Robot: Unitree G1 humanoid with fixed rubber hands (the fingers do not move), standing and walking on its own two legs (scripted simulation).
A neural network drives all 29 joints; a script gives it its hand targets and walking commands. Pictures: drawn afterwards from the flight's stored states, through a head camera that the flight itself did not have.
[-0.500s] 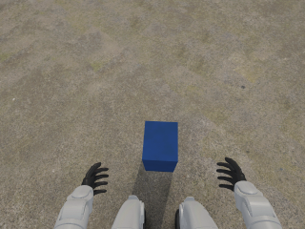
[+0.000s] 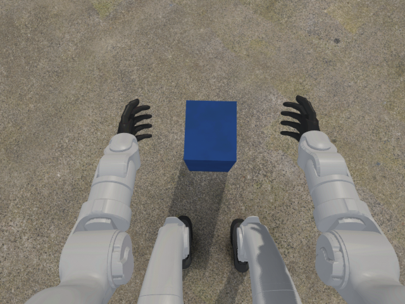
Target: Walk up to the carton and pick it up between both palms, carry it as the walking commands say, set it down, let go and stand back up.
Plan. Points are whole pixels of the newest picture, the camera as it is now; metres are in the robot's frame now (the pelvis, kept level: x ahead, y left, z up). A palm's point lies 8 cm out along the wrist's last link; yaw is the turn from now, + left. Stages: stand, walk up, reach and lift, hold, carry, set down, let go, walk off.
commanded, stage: reach and lift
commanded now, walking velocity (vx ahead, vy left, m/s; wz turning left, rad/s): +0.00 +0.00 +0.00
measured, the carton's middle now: (209, 140) +0.52 -0.01 -0.53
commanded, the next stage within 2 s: none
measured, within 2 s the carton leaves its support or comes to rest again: neither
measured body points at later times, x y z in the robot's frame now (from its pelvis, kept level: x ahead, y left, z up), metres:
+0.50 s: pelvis +0.03 +0.00 -0.01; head +0.35 +0.00 +0.32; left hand +0.55 +0.16 -0.14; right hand +0.53 -0.20 -0.13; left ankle +0.09 +0.12 -0.64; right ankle +0.07 -0.12 -0.64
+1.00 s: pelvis +0.00 +0.00 -0.14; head +0.34 +0.00 +0.16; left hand +0.54 +0.16 -0.28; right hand +0.52 -0.19 -0.28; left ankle +0.09 +0.12 -0.64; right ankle +0.07 -0.12 -0.64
